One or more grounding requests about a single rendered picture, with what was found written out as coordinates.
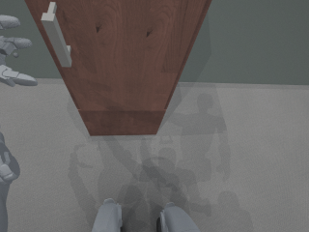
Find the robot thigh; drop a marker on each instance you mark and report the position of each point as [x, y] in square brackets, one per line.
[175, 219]
[109, 218]

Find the robot left hand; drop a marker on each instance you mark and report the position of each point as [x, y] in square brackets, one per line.
[7, 46]

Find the robot right thigh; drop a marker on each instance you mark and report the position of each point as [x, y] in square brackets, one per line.
[175, 219]

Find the robot left thigh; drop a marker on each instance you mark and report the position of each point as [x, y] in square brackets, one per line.
[109, 218]

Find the left robot upper arm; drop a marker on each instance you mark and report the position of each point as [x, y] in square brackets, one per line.
[9, 171]

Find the cupboard door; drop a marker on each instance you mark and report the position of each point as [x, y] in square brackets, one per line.
[125, 54]

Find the handle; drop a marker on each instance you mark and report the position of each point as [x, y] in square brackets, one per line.
[54, 33]

